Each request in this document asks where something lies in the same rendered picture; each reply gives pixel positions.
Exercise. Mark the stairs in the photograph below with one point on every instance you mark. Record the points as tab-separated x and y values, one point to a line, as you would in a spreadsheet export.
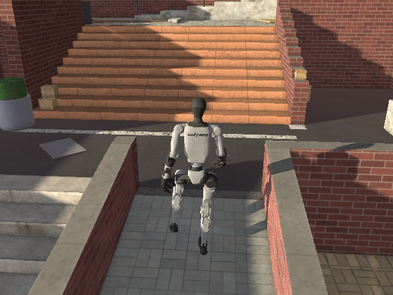
222	10
152	73
31	222

